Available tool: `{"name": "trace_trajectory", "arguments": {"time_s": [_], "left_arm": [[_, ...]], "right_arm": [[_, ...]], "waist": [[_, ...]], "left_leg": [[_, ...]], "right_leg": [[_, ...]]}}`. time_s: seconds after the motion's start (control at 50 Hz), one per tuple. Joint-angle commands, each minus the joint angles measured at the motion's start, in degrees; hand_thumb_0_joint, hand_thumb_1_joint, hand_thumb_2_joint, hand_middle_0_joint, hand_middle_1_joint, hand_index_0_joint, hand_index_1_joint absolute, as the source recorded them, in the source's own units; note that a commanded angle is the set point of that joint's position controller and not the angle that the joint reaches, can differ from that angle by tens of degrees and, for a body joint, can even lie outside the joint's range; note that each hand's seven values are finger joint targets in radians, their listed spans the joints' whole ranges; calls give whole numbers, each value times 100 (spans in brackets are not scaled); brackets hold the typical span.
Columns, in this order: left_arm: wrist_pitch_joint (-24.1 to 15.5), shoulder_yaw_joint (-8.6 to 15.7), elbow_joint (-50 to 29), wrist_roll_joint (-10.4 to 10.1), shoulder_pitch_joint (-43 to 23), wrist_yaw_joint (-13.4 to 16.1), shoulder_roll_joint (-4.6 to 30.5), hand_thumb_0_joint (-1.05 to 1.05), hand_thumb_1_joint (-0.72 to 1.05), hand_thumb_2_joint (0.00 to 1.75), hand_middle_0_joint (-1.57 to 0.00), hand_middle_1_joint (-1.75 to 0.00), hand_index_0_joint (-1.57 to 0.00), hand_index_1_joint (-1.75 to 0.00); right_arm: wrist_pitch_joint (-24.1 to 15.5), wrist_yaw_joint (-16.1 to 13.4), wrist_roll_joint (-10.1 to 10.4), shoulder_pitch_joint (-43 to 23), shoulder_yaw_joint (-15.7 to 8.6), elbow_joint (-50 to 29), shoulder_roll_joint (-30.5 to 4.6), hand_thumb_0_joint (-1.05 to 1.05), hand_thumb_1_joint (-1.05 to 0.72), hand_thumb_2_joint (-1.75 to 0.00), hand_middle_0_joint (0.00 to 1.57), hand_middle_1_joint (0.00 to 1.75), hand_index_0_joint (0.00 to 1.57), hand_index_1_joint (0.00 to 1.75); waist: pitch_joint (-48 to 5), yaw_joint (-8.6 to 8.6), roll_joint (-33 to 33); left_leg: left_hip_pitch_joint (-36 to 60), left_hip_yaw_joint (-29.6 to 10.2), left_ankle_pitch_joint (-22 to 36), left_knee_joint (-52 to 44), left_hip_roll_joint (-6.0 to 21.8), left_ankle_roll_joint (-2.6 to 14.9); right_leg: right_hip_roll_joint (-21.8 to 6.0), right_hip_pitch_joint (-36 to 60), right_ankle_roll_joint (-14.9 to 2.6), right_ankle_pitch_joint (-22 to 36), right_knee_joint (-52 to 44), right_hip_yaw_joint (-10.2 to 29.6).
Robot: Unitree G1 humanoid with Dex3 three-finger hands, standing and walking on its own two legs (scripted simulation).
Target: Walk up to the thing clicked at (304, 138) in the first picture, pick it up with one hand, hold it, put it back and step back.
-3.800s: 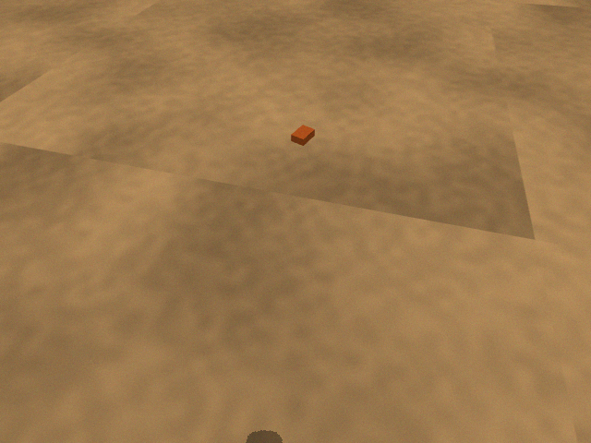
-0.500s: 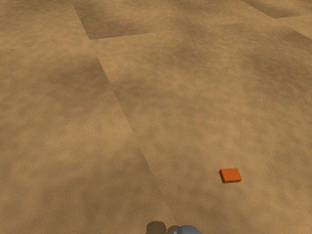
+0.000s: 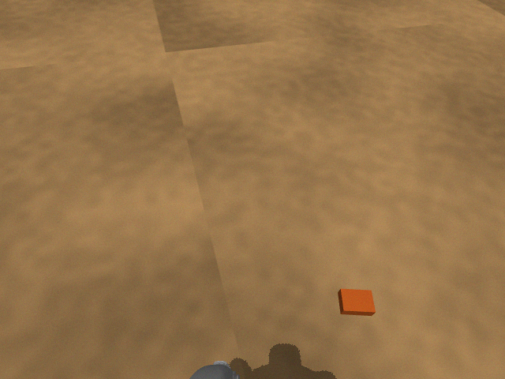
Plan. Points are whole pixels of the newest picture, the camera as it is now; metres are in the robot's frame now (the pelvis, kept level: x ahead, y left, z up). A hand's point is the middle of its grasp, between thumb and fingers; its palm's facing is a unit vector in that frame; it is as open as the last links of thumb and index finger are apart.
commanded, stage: walk up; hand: left
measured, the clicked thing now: (356, 302) +0.53 -0.36 -0.73
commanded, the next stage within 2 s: none
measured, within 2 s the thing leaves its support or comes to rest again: neither
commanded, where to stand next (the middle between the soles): +0.18 -0.60 m, yaw +4 degrees
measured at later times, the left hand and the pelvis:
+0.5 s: hand out of the picture +0.13 +0.07 -0.15, palm faces -0.05 -0.91 -0.42, open 7.4 cm; pelvis +0.05 -0.24 -0.03, yaw +0 degrees
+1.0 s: hand out of the picture +0.18 -0.14 -0.17, palm faces -0.07 -0.95 -0.30, open 7.4 cm; pelvis +0.09 -0.41 -0.01, yaw +1 degrees
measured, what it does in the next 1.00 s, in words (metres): steps to the right: left foot, then right foot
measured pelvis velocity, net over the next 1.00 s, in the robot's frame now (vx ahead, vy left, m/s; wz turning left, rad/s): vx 0.09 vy -0.41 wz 0.02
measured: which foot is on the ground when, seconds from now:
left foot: up 0.00-0.00, down 0.02-0.46, up 0.48-0.76, down 0.78-1.00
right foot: down 0.00-0.04, up 0.06-0.42, down 0.44-0.78, up 0.80-1.00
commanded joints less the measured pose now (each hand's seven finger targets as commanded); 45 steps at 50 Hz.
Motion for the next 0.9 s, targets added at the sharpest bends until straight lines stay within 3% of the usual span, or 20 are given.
{"name": "trace_trajectory", "arguments": {"time_s": [0.0,0.02,0.06,0.12,0.18,0.34,0.38,0.42,0.44,0.46,0.48,0.54,0.56,0.6,0.66,0.7,0.74,0.78,0.82,0.88], "left_arm": [[-164,96,-974,-95,-447,57,617,0,90,90,-20,-30,-20,-30],[-96,131,-881,-67,-32,79,649,0,90,90,-20,-30,-20,-30],[53,333,-618,26,357,90,1454,0,90,90,-20,-30,-20,-30],[45,446,-496,69,4,26,1461,0,90,90,-20,-30,-20,-30],[95,469,-459,74,3,-79,1364,0,90,90,-20,-30,-20,-30],[138,477,-533,-41,-353,-241,1228,0,90,90,-20,-30,-20,-30],[105,526,-346,-65,178,-221,1167,0,90,90,-20,-30,-20,-30],[43,656,152,18,1212,-119,1388,0,90,90,-20,-30,-20,-30],[6,712,147,144,1361,-53,1762,0,90,90,-20,-30,-20,-30],[-58,726,-235,137,650,11,2229,0,90,90,-20,-30,-20,-30],[-104,738,-513,43,-313,59,2482,0,90,90,-20,-30,-20,-30],[-142,557,-439,17,-478,143,1745,0,90,90,-20,-30,-20,-30],[-157,511,-447,32,-572,142,1629,0,90,90,-20,-30,-20,-30],[-180,422,-560,44,-633,135,1340,0,90,90,-20,-30,-20,-30],[-179,281,-658,52,-426,150,1125,0,90,90,-20,-30,-20,-30],[-126,199,-782,26,-614,149,1036,0,90,90,-20,-30,-20,-30],[-124,87,-993,-67,-875,136,848,0,90,90,-20,-30,-20,-30],[-31,79,-894,-26,-189,165,788,0,90,90,-20,-30,-20,-30],[91,270,-654,64,107,213,1507,0,90,90,-20,-30,-20,-30],[52,412,-558,37,-318,123,1472,0,90,90,-20,-30,-20,-30]], "right_arm": [[-51,-333,-91,1880,-717,71,-1967,0,-90,-90,20,30,20,30],[-33,-388,-157,1653,-811,-155,-2336,0,-90,-90,20,30,20,30],[9,-390,35,809,-832,-461,-2413,0,-90,-90,20,30,20,30],[-34,-326,-62,493,-689,-523,-1876,0,-90,-90,20,30,20,30],[-89,-246,-105,466,-741,-467,-2066,0,-90,-90,20,30,20,30],[-37,-190,-252,224,-928,-543,-2655,0,-90,-90,20,30,20,30],[37,-187,-252,-277,-910,-575,-2655,0,-90,-90,20,30,20,30],[175,-222,-278,-298,-713,-498,-2023,0,-90,-90,20,30,20,30],[243,-236,-225,-202,-479,-502,-1348,0,-90,-90,20,30,20,30],[273,-320,-108,-96,-507,-673,-1276,0,-90,-90,20,30,20,30],[266,-401,-109,-25,-669,-567,-1628,0,-90,-90,20,30,20,30],[175,-338,87,318,-569,25,-1815,0,-90,-90,20,30,20,30],[148,-323,93,607,-526,123,-1722,0,-90,-90,20,30,20,30],[75,-266,35,874,-468,191,-1590,0,-90,-90,20,30,20,30],[16,-253,5,767,-419,27,-1462,0,-90,-90,20,30,20,30],[-24,-273,41,1113,-416,55,-1345,0,-90,-90,20,30,20,30],[-31,-365,-28,1919,-584,208,-1619,0,-90,-90,20,30,20,30],[13,-469,-151,1528,-837,-239,-2353,0,-90,-90,20,30,20,30],[37,-471,54,738,-903,-506,-2447,0,-90,-90,20,30,20,30],[4,-395,-29,591,-736,-555,-1894,0,-90,-90,20,30,20,30]], "waist": [[-1176,-959,996],[-1269,-753,1212],[-861,-572,354],[-278,-432,239],[35,-462,691],[-446,-526,1713],[-631,-85,1769],[-881,481,-79],[-419,716,-1661],[-100,301,-2098],[66,-157,-1705],[32,-324,-1125],[-56,-384,-1285],[-192,-411,-1214],[-384,-281,-1007],[-613,-452,-755],[-941,-946,130],[-1138,-697,875],[-933,-571,237],[-250,-491,105]], "left_leg": [[3239,-2174,707,-1956,1225,87],[3452,-4357,-357,-2321,2499,618],[2382,-4604,-1486,-2676,3043,1332],[1085,-2973,-1343,-2627,2068,745],[510,-2403,-1504,-2402,1943,958],[364,-1716,-1821,-1938,1732,794],[-193,-1267,-1436,-1498,1644,574],[-966,-296,-1751,795,811,184],[-2296,32,-2247,2559,158,-38],[-2510,-676,-2195,3271,-241,-173],[-2086,-1084,-1688,3331,130,-149],[-1638,-1063,-1037,2646,344,-107],[-1373,-907,-981,2277,312,-124],[-881,-529,-963,1479,234,-115],[-330,-363,-770,498,140,0],[687,-222,287,-628,3,6],[2487,-744,1408,-1590,311,27],[3307,-4505,189,-2137,2674,947],[2326,-4756,-418,-2316,3308,1661],[982,-2709,-279,-2028,2010,958]], "right_leg": [[-533,-1625,-7,420,1273,788],[-126,-2511,412,-741,2277,1156],[-463,-2389,505,-832,3282,1538],[-607,-1779,453,-261,2920,1675],[-650,-1844,550,-32,3008,1514],[-883,-1270,620,-540,1492,838],[-850,-255,489,-159,572,564],[-375,965,506,-41,-509,292],[-926,816,402,-941,-1261,1599],[-1825,-145,-25,-1617,-2624,3819],[-2170,-413,-358,-2091,-2995,4388],[-1413,-5,-273,252,-1566,2471],[-1338,91,-487,685,-1311,2169],[-1331,259,-850,1415,-1140,1964],[-1483,444,-972,2724,-990,1920],[-1244,193,-716,3193,-463,1507],[-866,-849,-240,2099,729,1055],[-234,-2680,519,-820,2582,1290],[-537,-2492,625,-1028,3827,1741],[-571,-1891,489,-350,3351,1866]]}}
